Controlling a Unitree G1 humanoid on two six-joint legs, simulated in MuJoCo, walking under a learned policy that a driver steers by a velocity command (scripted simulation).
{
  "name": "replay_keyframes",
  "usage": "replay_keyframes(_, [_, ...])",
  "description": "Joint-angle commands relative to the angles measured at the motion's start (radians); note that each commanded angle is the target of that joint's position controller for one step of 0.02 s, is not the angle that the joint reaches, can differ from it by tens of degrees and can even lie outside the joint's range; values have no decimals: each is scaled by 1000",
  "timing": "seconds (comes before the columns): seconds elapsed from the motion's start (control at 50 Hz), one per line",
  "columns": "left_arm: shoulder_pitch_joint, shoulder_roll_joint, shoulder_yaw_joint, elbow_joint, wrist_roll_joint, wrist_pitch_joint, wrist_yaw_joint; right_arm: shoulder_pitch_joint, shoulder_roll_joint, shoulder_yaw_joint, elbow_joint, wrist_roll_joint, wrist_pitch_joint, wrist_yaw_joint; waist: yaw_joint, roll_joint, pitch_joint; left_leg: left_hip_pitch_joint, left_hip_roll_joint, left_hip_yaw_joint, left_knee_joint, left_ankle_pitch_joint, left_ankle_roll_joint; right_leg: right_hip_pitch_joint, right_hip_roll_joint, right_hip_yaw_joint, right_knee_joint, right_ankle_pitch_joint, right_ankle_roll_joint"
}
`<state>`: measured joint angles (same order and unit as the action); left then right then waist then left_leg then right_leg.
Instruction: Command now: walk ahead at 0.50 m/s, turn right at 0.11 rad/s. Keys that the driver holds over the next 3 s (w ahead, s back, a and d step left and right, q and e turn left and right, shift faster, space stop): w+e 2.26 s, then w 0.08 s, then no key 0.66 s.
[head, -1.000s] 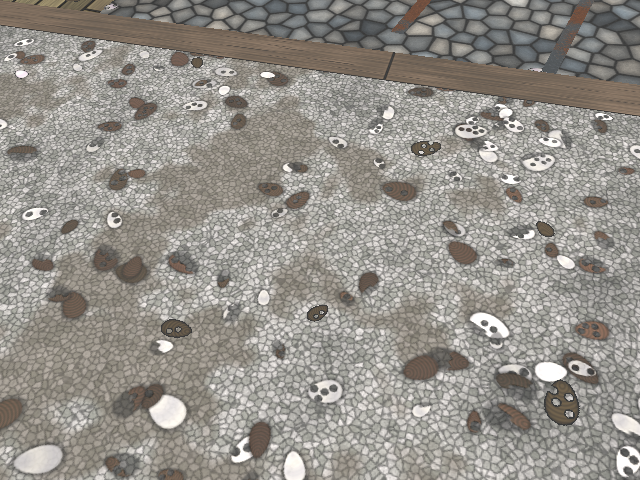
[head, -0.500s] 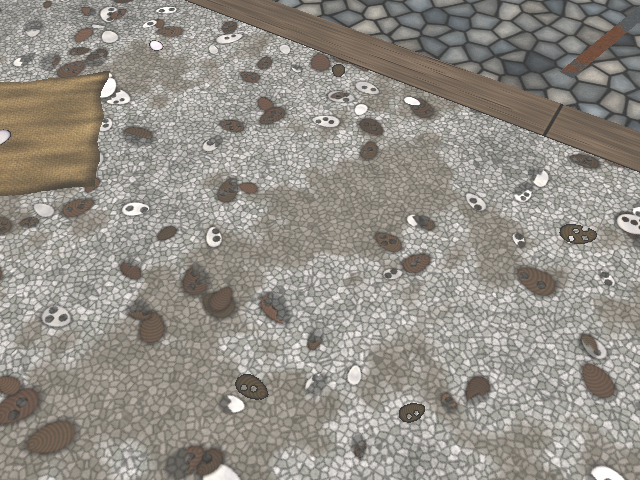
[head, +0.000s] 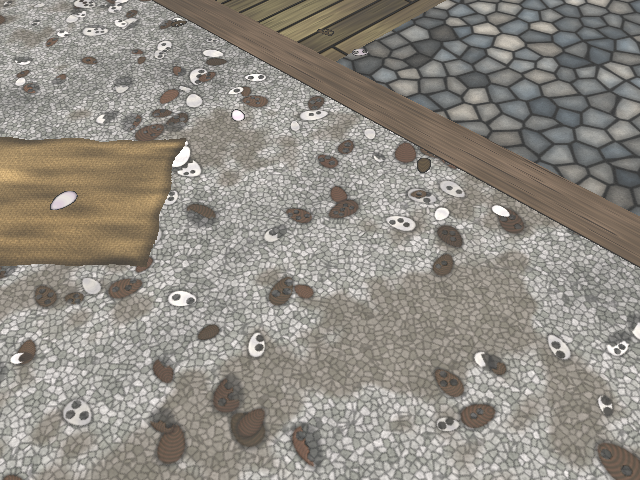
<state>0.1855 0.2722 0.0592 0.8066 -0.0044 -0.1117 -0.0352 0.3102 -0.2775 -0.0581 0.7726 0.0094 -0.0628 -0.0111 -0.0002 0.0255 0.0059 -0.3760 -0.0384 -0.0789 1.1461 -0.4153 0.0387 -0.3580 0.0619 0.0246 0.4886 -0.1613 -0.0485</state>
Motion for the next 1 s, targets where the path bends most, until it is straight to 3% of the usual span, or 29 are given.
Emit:
replay_keyframes(0.02, [51,106,17,-48,6,6,3,-76,-103,-29,-115,-23,-38,0,17,-101,-11,-298,112,-20,-58,88,-6,253,-258,416,-264,-2,-188])
replay_keyframes(0.06, [74,117,21,-41,-5,8,12,-75,-72,-21,-123,-24,-38,1,6,-129,-32,-254,106,9,-176,91,-28,223,-234,354,-276,106,-200])
replay_keyframes(0.14, [116,171,41,-32,-20,22,37,-207,-33,-1,-157,-17,-42,6,38,-117,-17,-156,70,33,-461,293,-67,137,-200,272,-291,144,-183])
replay_keyframes(0.24, [203,166,42,-18,-28,48,46,-322,-62,-8,-191,3,-56,20,71,-124,-5,-50,24,13,-634,400,-77,149,-205,324,-232,65,-152])
replay_keyframes(0.3, [190,161,44,-29,-27,59,51,-264,-96,-26,-180,6,-68,20,15,-139,-21,99,27,15,-722,360,-42,152,-195,375,-142,31,-114])
replay_keyframes(0.32, [179,137,36,-39,-22,58,51,-186,-120,-39,-162,0,-70,13,-27,-136,-59,226,54,8,-741,343,-17,114,-157,356,-61,48,-87])
replay_keyframes(0.34, [153,84,18,-63,-11,53,48,-43,-173,-55,-147,-16,-71,2,-98,-63,-164,439,198,-117,-726,297,44,9,-103,284,172,-10,-49])
replay_keyframes(0.36, [255,12,-4,-93,-24,38,49,62,-262,-78,-122,-27,-52,-1,-81,211,-296,730,424,-469,-774,156,189,-280,18,129,474,-309,9])
replay_keyframes(0.38, [264,88,7,-96,-38,35,51,83,-209,-70,-103,-13,-43,7,-82,256,-264,713,482,-659,-833,-35,228,-440,-42,115,658,-433,23])
replay_keyframes(0.4, [196,149,25,-95,-38,40,51,44,-141,-51,-109,-8,-43,7,-92,148,-141,610,434,-547,-851,-53,194,-481,-84,129,732,-351,27])
replay_keyframes(0.42, [152,147,28,-99,-29,48,50,-6,-110,-40,-113,-12,-41,9,-75,88,-73,507,386,-413,-867,46,165,-462,-112,105,741,-276,34])
replay_keyframes(0.44, [126,135,30,-108,-21,53,47,-49,-83,-31,-107,-16,-40,12,-54,72,-24,420,347,-321,-894,139,155,-442,-134,98,711,-223,40])
replay_keyframes(0.48, [111,100,29,-124,-24,67,36,-94,-70,-27,-96,-22,-43,14,-18,100,17,301,304,-186,-948,255,139,-380,-172,85,664,-167,45])
replay_keyframes(0.56, [48,62,17,-170,-16,79,23,-89,-117,-46,-65,-17,-54,12,-11,57,21,273,306,-32,-997,431,164,-383,-186,66,540,-40,70])
replay_keyframes(0.64, [-60,48,4,-202,-16,70,-2,-74,-155,-54,-38,-10,-46,5,-44,35,34,280,280,115,-996,485,130,-315,-171,17,308,163,55])
replay_keyframes(0.74, [-176,72,9,-266,-19,74,-25,-14,-205,-69,1,15,-23,4,-64,36,65,397,322,189,-940,566,90,-285,-137,-45,166,94,-1])
replay_keyframes(0.78, [-135,106,27,-274,-13,80,-27,-13,-237,-78,3,21,-10,-1,-23,63,17,435,321,232,-805,881,67,-173,-75,-103,146,-12,-42])
replay_keyframes(0.8, [-30,139,48,-252,-12,83,-24,-19,-245,-79,2,24,-1,-5,42,61,-45,418,302,264,-648,1019,49,-24,-28,-133,111,-13,-71])
replay_keyframes(0.82, [140,197,82,-205,-16,89,-11,-7,-220,-67,-2,20,2,-10,125,34,-134,301,263,291,-423,996,15,238,8,-123,73,35,-109])
replay_keyframes(0.84, [263,293,107,-184,-24,100,13,34,-134,-35,-27,-27,-5,-8,135,-167,-231,7,200,296,-76,414,-34,544,-203,192,80,106,-185])
replay_keyframes(0.86, [209,352,103,-221,-27,85,7,74,-68,-4,-87,-26,-37,6,50,-328,-387,-338,4,107,222,-195,-76,778,-404,779,-113,-155,-386])
replay_keyframes(0.88, [225,258,78,-225,-19,73,-2,-47,-173,-27,-93,13,-65,19,128,-159,-360,-444,58,-24,262,-135,-55,748,-392,752,-190,-229,-331])
replay_keyframes(0.9, [197,220,65,-214,-14,62,-2,-108,-177,-26,-115,33,-77,23,115,-136,-218,-480,91,-4,214,-50,-34,627,-357,613,-192,-183,-291])
replay_keyframes(0.92, [133,196,56,-219,-12,56,-1,-111,-161,-21,-106,15,-80,14,64,-39,-132,-427,133,-4,126,24,-34,465,-314,507,-194,-78,-261])
replay_keyframes(0.94, [73,166,46,-229,-6,55,3,-102,-169,-28,-97,-9,-74,7,24,-45,-93,-353,159,-7,43,66,-41,343,-280,425,-203,31,-244])
replay_keyframes(0.96, [39,158,41,-244,5,55,7,-83,-169,-31,-94,-15,-62,8,-7,-73,-76,-288,171,-10,13,92,-48,257,-256,388,-225,97,-242])
replay_keyframes(1.0, [27,159,42,-239,4,49,16,-71,-147,-28,-88,-24,-43,8,-26,-73,-63,-245,163,8,-53,122,-73,172,-237,338,-253,193,-255])
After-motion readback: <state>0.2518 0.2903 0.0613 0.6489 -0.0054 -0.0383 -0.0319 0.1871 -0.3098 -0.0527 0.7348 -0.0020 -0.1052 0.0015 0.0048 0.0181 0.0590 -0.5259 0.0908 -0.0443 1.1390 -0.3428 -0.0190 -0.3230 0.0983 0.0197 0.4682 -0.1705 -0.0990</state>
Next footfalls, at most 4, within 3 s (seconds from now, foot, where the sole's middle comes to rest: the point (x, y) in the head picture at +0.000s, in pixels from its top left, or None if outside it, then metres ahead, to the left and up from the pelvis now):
0.34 left None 0.33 0.12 -0.77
0.82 right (455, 470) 0.51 -0.23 -0.77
1.32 left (430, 326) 0.85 -0.22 -0.77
1.84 right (595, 341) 0.81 -0.60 -0.77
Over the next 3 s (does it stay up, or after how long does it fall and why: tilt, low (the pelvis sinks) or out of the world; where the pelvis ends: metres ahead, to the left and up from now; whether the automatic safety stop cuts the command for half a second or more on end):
stays up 0.94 -0.83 0.00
